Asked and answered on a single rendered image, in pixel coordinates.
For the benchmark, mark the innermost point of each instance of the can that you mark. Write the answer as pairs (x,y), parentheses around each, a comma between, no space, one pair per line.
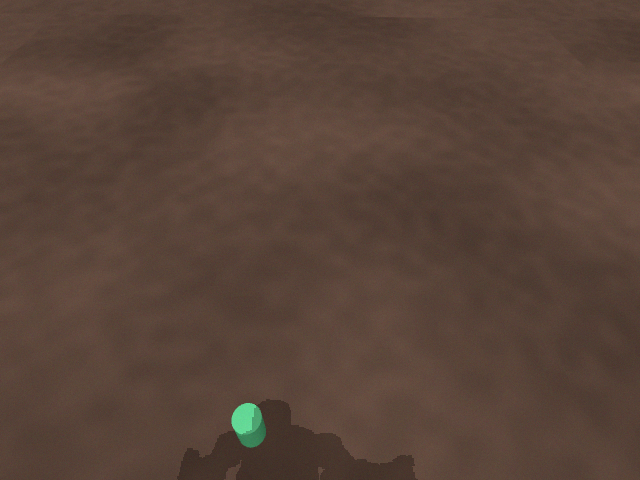
(248,424)

